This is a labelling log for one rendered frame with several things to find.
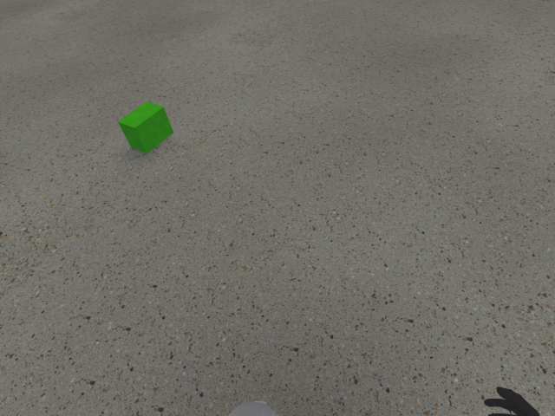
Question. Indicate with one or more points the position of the carton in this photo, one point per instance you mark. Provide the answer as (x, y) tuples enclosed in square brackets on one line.
[(146, 127)]

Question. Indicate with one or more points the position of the right robot hand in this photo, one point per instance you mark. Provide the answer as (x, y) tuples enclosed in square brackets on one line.
[(513, 402)]

